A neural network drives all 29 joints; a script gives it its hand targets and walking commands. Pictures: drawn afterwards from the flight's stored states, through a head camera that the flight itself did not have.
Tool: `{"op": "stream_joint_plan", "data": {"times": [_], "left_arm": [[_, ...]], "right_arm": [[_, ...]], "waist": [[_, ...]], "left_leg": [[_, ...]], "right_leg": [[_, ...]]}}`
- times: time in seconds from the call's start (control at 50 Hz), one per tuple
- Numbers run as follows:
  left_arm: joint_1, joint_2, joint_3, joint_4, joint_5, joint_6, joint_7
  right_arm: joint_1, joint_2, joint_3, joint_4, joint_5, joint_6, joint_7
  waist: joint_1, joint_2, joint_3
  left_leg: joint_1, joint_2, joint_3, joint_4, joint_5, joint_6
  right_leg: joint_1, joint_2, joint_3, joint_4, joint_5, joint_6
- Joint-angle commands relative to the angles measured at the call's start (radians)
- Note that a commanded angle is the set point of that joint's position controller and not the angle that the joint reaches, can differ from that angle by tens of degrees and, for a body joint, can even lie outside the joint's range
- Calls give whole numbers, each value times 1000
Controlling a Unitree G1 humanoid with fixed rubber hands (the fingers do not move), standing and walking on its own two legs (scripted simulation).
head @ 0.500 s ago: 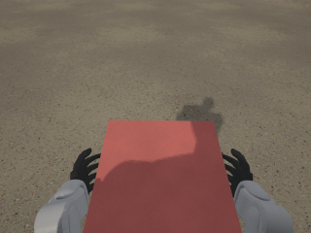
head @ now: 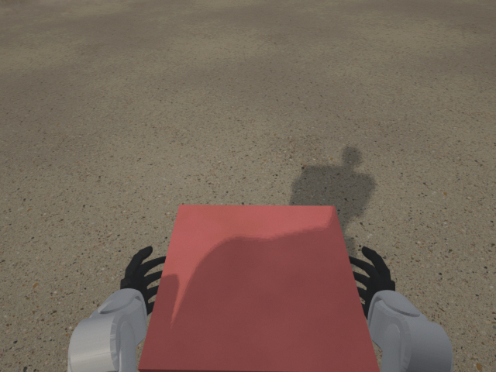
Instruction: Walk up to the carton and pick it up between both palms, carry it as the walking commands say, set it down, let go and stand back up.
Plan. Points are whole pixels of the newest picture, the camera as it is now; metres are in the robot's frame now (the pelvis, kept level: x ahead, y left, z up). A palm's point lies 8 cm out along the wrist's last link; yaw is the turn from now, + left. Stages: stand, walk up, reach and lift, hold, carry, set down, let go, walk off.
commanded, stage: carry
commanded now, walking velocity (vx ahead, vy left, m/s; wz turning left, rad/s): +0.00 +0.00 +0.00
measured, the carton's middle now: (256, 312) +0.24 +0.00 -0.01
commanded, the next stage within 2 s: none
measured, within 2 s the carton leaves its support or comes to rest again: neither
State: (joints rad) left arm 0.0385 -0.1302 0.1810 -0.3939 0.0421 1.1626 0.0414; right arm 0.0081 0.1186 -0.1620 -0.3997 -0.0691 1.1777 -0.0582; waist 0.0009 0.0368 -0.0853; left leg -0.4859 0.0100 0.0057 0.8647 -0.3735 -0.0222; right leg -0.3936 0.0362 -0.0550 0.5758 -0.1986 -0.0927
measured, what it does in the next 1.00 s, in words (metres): steps on the spot: left foot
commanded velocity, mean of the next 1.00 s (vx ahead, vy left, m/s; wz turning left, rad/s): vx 0.00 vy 0.00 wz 0.00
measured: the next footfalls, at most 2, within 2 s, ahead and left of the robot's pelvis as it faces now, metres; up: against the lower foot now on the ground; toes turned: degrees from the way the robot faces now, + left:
left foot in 0.14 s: +0.01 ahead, +0.12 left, +0.00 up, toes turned +0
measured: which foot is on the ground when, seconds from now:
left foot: up 0.00-0.12, down 0.14-1.00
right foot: down 0.00-1.00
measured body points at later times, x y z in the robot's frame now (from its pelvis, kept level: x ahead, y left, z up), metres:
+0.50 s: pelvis -0.03 +0.01 +0.00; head -0.05 -0.01 +0.45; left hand +0.22 +0.19 +0.06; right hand +0.23 -0.16 +0.06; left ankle -0.03 +0.12 -0.73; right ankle +0.07 -0.06 -0.73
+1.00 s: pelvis -0.02 +0.02 +0.00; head -0.03 +0.01 +0.45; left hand +0.24 +0.20 +0.05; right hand +0.25 -0.15 +0.05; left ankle -0.03 +0.12 -0.73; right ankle +0.07 -0.06 -0.73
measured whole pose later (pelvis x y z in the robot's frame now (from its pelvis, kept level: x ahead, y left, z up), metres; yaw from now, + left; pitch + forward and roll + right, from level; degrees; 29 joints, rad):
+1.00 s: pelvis -0.02 +0.02 +0.00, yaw +1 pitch +2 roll +1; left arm -0.04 -0.10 0.18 -0.20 0.08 0.95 0.02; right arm -0.06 0.11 -0.18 -0.19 -0.09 0.95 -0.03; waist 0.00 0.00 -0.07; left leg -0.29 -0.04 0.05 0.54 -0.29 0.03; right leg -0.43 0.01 -0.06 0.50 -0.12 -0.06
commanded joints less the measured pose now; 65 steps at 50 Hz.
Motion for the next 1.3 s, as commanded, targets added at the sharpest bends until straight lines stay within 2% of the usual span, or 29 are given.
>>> {"op": "stream_joint_plan", "data": {"times": [0.0, 0.14, 0.16, 0.2, 0.24, 0.26, 0.28, 0.32, 0.38, 0.42, 0.46, 0.48, 0.52, 0.58, 0.62, 0.64, 0.66, 0.68, 0.78, 0.8, 0.82, 0.86, 0.94, 0.98, 1.02, 1.06, 1.22, 1.24, 1.28], "left_arm": [[-567, -720, -743, -177, -254, -81, -104], [-454, -764, -805, -241, -246, -141, -88], [-422, -664, -721, -89, -173, -130, -78], [-518, -751, -872, -389, -279, -104, -83], [-445, -529, -677, -41, -138, -88, -75], [-465, -657, -811, -306, -245, -65, -72], [-463, -524, -708, -105, -167, -70, -77], [-489, -659, -828, -270, -257, -67, -84], [-494, -577, -688, -31, -190, -99, -96], [-534, -739, -841, -302, -307, -90, -90], [-507, -524, -612, 96, -126, -138, -86], [-557, -733, -821, -255, -284, -130, -91], [-577, -768, -829, -314, -295, -115, -95], [-458, -507, -600, 74, -121, -144, -91], [-489, -650, -756, -171, -224, -138, -92], [-475, -511, -612, 111, -106, -167, -95], [-519, -741, -829, -240, -264, -140, -80], [-483, -571, -661, -5, -139, -170, -92], [-574, -681, -758, -199, -229, -186, -98], [-507, -564, -621, 70, -127, -204, -100], [-537, -745, -807, -281, -274, -172, -87], [-451, -583, -624, 61, -133, -190, -97], [-545, -508, -559, 202, -90, -286, -122], [-609, -698, -743, -234, -259, -266, -97], [-527, -545, -572, 165, -117, -278, -103], [-491, -623, -666, -38, -196, -302, -112], [-538, -555, -660, -63, -163, -309, -82], [-471, -473, -540, 241, -54, -313, -98], [-529, -578, -648, -26, -158, -320, -94]], "right_arm": [[-483, 755, 748, -117, 288, -86, 111], [-467, 782, 809, -259, 334, -142, 116], [-430, 690, 711, -85, 267, -134, 113], [-417, 796, 804, -286, 340, -116, 113], [-363, 562, 611, 34, 203, -101, 112], [-397, 695, 767, -255, 298, -77, 95], [-354, 567, 636, -16, 197, -86, 97], [-438, 669, 748, -268, 276, -95, 95], [-449, 586, 638, -55, 194, -120, 96], [-471, 734, 780, -317, 300, -103, 84], [-441, 532, 555, 95, 150, -147, 100], [-518, 730, 761, -256, 305, -144, 99], [-508, 796, 791, -301, 324, -124, 102], [-438, 531, 585, 52, 165, -150, 103], [-425, 676, 718, -165, 260, -145, 104], [-398, 538, 560, 142, 148, -174, 115], [-472, 767, 795, -209, 330, -148, 108], [-425, 585, 614, 18, 201, -178, 123], [-454, 719, 709, -134, 260, -191, 117], [-426, 589, 577, 100, 164, -212, 120], [-533, 761, 798, -251, 336, -183, 105], [-468, 586, 624, -1, 196, -205, 112], [-461, 534, 514, 227, 111, -295, 135], [-569, 718, 706, -236, 310, -282, 120], [-429, 568, 529, 194, 133, -288, 114], [-485, 644, 663, -72, 222, -315, 116], [-437, 563, 582, -11, 197, -320, 110], [-400, 463, 485, 255, 86, -324, 120], [-475, 580, 609, -22, 209, -333, 122]], "waist": [[0, -150, -165], [1, -151, -355], [10, -68, -333], [6, 102, -327], [12, 59, -254], [13, -31, -247], [7, -15, -187], [9, -37, -165], [11, -110, -166], [6, -56, -214], [8, -60, -240], [7, -50, -228], [13, -69, -227], [6, -99, -285], [0, -106, -294], [4, -25, -281], [5, -30, -272], [5, 22, -270], [6, -65, -251], [5, -44, -266], [8, -92, -260], [3, -59, -278], [1, -50, -203], [2, -29, -240], [-1, -83, -295], [-1, -116, -306], [0, 48, -281], [1, -7, -230], [5, -4, -229]], "left_leg": [[29, 6, 9, -10, -37, 2], [365, 18, -5, -537, 146, 68], [395, 37, -10, -498, 117, 72], [270, 128, -134, -503, 28, 99], [231, 102, -93, -491, 4, 77], [193, 86, -84, -453, 7, 76], [161, 70, -69, -461, 7, 68], [170, 62, -74, -426, -28, 73], [128, 74, -94, -443, -23, 72], [145, 73, -75, -438, 32, 69], [199, 66, -69, -452, 9, 78], [184, 73, -85, -451, -5, 85], [116, 67, -100, -465, -86, 87], [223, 49, -54, -408, 45, 82], [192, 68, -81, -418, 140, 73], [225, 67, -53, -424, 145, 69], [195, 80, -74, -435, 144, 72], [171, 78, -88, -452, 94, 78], [196, 73, -73, -435, 120, 76], [199, 59, -60, -425, 94, 83], [194, 73, -84, -437, 96, 82], [204, 56, -47, -404, 118, 76], [221, 70, -72, -449, 118, 72], [222, 68, -72, -433, 108, 71], [238, 64, -59, -407, 108, 83], [240, 51, -50, -394, 102, 92], [218, 98, -82, -460, 129, 92], [186, 106, -96, -490, 86, 90], [198, 115, -109, -497, 83, 86]], "right_leg": [[84, -240, 283, -371, -336, -28], [216, -220, 216, -223, 88, 29], [149, -198, 184, -210, 79, 59], [168, -128, 102, -141, 2, 76], [93, -132, 134, -181, -16, 58], [133, -141, 163, -228, -60, 54], [108, -162, 171, -230, -110, 56], [43, -168, 198, -275, -204, 59], [71, -148, 181, -248, -183, 65], [134, -146, 162, -214, -53, 70], [100, -150, 158, -194, -90, 59], [96, -135, 143, -206, -104, 67], [136, -151, 154, -221, -195, 69], [118, -175, 189, -248, -100, 37], [185, -176, 154, -173, 80, 40], [144, -178, 167, -157, 113, 34], [174, -155, 136, -147, 125, 40], [158, -156, 125, -136, 88, 48], [166, -168, 132, -151, 85, 46], [157, -169, 161, -166, 68, 49], [150, -160, 139, -152, 46, 49], [165, -172, 156, -172, 94, 42], [98, -174, 149, -171, 11, 47], [113, -165, 143, -162, 73, 48], [166, -167, 145, -161, 62, 44], [175, -178, 174, -187, 103, 41], [140, -158, 97, -91, 149, 47], [122, -140, 94, -90, 98, 54], [110, -136, 84, -91, 62, 54]]}}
